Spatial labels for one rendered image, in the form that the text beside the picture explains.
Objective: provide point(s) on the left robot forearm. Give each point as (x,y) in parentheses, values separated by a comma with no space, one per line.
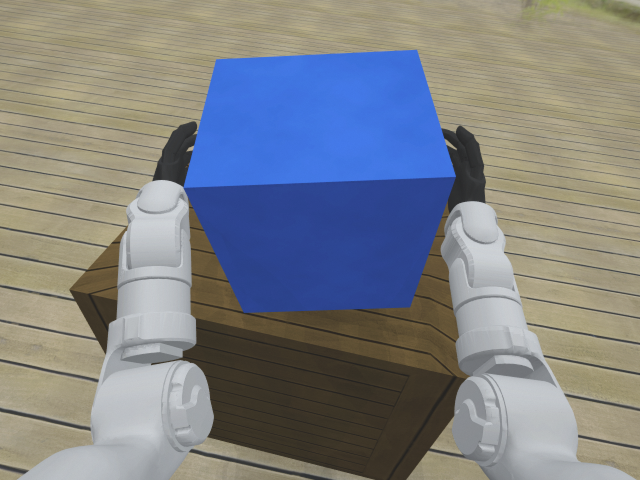
(154,322)

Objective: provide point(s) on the robot right upper arm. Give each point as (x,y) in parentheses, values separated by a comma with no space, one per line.
(521,429)

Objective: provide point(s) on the robot right hand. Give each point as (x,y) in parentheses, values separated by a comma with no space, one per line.
(469,184)

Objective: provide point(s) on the robot left hand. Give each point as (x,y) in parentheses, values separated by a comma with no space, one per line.
(172,164)

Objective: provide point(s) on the right robot forearm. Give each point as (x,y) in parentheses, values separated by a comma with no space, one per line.
(493,333)

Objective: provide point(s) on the robot left upper arm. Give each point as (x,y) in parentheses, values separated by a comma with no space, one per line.
(145,421)

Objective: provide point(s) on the carton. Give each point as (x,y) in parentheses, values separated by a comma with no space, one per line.
(320,180)

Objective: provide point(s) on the pedestal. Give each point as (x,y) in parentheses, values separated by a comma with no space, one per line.
(362,391)

